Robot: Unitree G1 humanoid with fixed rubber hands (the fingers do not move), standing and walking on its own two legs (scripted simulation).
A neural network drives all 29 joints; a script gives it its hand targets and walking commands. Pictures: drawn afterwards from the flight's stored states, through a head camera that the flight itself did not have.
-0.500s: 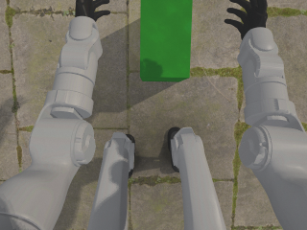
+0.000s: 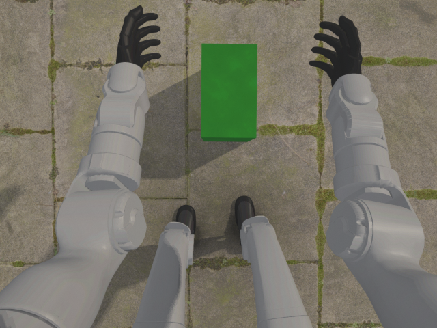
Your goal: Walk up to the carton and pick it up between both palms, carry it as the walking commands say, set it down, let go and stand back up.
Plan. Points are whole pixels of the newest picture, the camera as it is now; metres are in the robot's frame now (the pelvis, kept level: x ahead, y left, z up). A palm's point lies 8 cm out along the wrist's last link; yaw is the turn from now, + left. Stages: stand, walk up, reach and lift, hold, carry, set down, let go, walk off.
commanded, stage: let go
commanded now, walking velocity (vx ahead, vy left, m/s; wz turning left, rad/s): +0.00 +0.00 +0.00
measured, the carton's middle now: (227, 98) +0.55 -0.05 -0.57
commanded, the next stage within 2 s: stand in 1.34 s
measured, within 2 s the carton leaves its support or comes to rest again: neither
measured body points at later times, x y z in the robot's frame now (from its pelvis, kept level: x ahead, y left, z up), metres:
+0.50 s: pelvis +0.04 +0.00 +0.06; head +0.26 +0.00 +0.46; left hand +0.41 +0.19 -0.05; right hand +0.38 -0.23 -0.05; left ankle +0.04 +0.13 -0.64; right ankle +0.07 -0.11 -0.64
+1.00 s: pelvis +0.07 +0.02 +0.10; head +0.11 +0.02 +0.55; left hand +0.25 +0.25 +0.02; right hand +0.24 -0.22 +0.02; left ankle +0.04 +0.13 -0.64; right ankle +0.07 -0.11 -0.64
